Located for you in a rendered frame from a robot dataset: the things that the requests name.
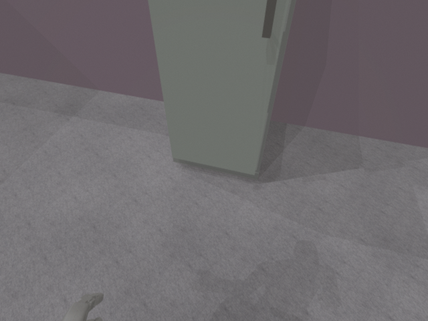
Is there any robot left hand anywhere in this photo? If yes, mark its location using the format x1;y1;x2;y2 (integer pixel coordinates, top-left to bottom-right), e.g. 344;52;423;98
62;293;104;321

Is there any handle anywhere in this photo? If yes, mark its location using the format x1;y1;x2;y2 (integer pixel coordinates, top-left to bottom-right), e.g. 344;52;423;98
262;0;277;38

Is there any fridge door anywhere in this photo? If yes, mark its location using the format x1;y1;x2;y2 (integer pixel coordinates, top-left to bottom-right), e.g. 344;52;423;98
148;0;290;175

